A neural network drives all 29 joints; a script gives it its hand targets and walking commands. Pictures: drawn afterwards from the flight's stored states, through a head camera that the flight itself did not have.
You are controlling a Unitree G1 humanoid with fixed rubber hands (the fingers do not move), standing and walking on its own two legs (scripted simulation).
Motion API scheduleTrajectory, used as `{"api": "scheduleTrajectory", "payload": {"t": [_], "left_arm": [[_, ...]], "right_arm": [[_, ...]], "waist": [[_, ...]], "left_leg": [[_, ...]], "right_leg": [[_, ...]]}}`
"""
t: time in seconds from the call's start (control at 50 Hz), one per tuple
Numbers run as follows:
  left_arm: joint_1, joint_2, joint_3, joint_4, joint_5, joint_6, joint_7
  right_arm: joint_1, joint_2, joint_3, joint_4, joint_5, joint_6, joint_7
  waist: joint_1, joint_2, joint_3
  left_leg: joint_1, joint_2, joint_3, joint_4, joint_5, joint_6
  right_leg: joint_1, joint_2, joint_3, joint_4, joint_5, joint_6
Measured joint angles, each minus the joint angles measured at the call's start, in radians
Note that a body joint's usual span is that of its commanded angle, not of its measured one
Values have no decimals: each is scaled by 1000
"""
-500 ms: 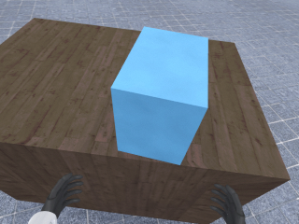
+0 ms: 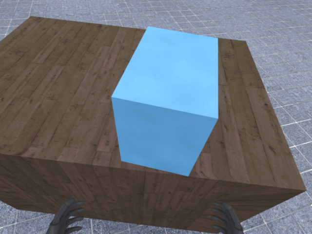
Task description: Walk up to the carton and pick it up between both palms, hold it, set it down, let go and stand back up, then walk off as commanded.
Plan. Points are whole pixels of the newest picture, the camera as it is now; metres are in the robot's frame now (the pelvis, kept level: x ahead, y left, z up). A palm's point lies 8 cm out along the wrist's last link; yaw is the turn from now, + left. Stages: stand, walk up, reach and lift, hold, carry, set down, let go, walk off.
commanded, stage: let go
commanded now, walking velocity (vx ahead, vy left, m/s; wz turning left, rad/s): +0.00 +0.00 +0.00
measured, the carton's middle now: (168, 101) +0.44 -0.02 +0.10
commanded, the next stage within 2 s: stand in 0.46 s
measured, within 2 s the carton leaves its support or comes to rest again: neither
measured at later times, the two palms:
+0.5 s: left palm out of the picture +0.14 +0.23 -0.07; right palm out of the picture +0.15 -0.20 -0.09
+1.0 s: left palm out of the picture +0.11 +0.30 -0.09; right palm out of the picture +0.13 -0.26 -0.10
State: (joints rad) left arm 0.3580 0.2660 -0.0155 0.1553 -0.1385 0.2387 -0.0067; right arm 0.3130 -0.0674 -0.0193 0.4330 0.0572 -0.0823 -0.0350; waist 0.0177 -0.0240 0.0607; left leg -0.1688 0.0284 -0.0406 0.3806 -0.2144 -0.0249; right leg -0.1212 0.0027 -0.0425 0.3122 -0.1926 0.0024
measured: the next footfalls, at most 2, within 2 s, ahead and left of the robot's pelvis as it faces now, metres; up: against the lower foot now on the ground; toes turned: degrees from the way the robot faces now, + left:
none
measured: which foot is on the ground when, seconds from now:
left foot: down 0.00-1.00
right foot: down 0.00-1.00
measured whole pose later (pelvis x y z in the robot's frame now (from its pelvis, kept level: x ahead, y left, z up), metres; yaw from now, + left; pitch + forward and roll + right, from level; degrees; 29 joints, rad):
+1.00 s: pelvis +0.01 +0.00 -0.01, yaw +0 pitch -1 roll -1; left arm 0.31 0.37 0.04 0.63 -0.06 -0.01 -0.01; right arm 0.19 -0.30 -0.02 0.76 -0.02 -0.03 0.01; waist 0.01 0.01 0.05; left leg -0.18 0.03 -0.04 0.47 -0.28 -0.02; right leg -0.12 0.00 -0.04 0.39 -0.25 0.00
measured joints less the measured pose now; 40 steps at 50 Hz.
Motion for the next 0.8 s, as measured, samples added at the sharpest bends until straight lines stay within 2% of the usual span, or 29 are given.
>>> {"api": "scheduleTrajectory", "payload": {"t": [0.18, 0.28, 0.36, 0.48, 0.62, 0.8], "left_arm": [[-4, -8, 1, 72, 16, -54, 0], [-18, -23, 1, 142, 22, -59, 0], [-21, -26, 1, 150, 22, -71, 0], [-45, -34, 1, 178, 22, -85, 5], [-50, 36, 18, 333, 74, -204, 9], [-50, 102, 58, 425, 76, -237, 3]], "right_arm": [[-34, -19, 0, 119, -21, -93, 18], [-74, -36, 0, 192, -38, -107, 34], [-88, -36, 0, 201, -53, -124, 34], [-128, -38, 0, 284, -53, -141, 44], [-127, -151, -1, 306, -79, -1, 43], [-123, -230, 0, 313, -79, 40, 43]], "waist": [[-3, 19, 0], [-3, 28, 0], [-3, 29, 0], [-3, 29, 0], [-6, 34, -5], [-12, 34, -7]], "left_leg": [[0, 0, 0, 0, 0, -1], [0, 0, 0, 0, 0, -1], [0, 0, 0, 0, -1, -1], [0, 0, 0, 0, -1, -1], [-2, 0, 0, 68, -45, 4], [-7, 0, 0, 92, -63, 8]], "right_leg": [[0, 0, 0, 0, -1, 0], [0, 0, 0, 0, -1, 0], [0, 0, 0, 0, -1, 0], [0, 0, 0, 0, -1, 0], [0, 0, 0, 62, -41, 0], [0, 0, 0, 75, -53, 0]]}}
